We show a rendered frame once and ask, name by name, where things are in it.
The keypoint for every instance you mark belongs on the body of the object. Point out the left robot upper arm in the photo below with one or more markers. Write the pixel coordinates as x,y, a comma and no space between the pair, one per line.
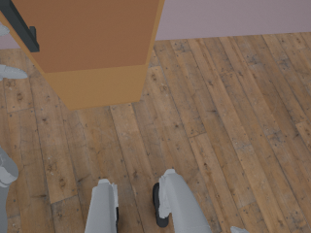
8,174

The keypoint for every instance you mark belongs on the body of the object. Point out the left robot hand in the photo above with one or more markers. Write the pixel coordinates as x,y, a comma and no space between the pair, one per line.
8,71

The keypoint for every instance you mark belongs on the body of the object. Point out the robot right thigh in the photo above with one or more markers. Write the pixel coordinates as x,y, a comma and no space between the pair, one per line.
186,213

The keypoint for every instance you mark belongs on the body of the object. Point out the robot right shin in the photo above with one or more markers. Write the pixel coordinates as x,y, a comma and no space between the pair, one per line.
164,207

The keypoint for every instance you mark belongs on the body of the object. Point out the cupboard door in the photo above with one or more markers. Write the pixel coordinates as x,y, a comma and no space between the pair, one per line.
76,35

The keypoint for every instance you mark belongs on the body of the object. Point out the handle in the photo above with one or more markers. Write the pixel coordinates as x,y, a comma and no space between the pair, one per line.
28,35

